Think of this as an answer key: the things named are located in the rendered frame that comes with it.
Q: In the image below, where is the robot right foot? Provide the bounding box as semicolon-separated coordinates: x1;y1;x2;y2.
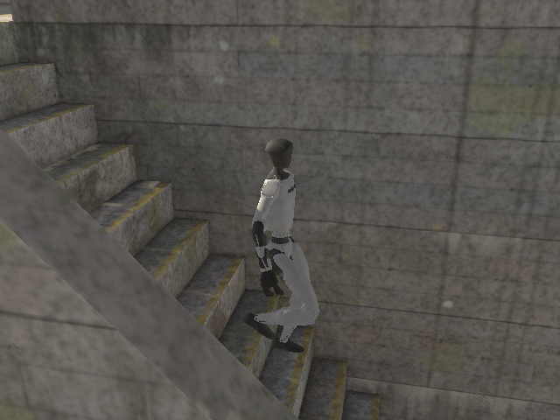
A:
242;312;276;340

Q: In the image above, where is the right robot forearm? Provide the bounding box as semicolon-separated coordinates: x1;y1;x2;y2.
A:
252;220;272;272

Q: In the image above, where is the right robot thigh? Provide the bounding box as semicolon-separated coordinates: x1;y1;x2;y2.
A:
269;251;319;321

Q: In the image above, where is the robot right hand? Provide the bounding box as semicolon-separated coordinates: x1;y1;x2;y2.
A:
260;270;284;297

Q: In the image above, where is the robot right upper arm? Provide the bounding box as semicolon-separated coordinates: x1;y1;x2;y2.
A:
252;180;280;232

